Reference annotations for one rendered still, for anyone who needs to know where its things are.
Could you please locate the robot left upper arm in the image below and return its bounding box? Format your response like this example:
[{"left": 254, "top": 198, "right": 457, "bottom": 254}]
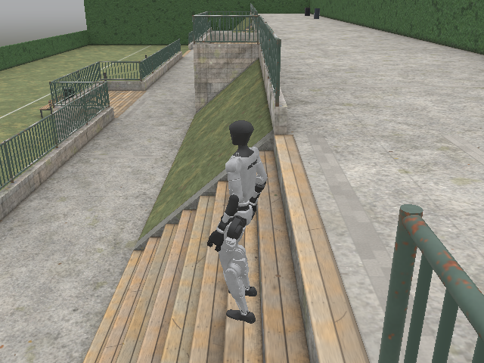
[{"left": 225, "top": 157, "right": 244, "bottom": 204}]

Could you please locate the robot left hand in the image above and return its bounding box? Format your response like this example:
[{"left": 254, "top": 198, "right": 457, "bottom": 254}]
[{"left": 207, "top": 230, "right": 224, "bottom": 252}]

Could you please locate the robot left thigh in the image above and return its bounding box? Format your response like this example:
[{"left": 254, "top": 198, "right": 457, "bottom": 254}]
[{"left": 219, "top": 217, "right": 243, "bottom": 278}]

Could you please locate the left robot shin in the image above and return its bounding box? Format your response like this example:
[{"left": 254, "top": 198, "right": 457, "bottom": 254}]
[{"left": 223, "top": 268, "right": 249, "bottom": 315}]

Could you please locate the left robot forearm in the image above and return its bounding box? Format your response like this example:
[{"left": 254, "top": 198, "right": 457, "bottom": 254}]
[{"left": 216, "top": 194, "right": 239, "bottom": 234}]

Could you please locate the right robot forearm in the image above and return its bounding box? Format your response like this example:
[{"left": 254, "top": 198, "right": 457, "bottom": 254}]
[{"left": 249, "top": 182, "right": 266, "bottom": 206}]

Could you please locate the robot right upper arm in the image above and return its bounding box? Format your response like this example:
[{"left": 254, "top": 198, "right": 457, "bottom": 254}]
[{"left": 249, "top": 147, "right": 268, "bottom": 185}]

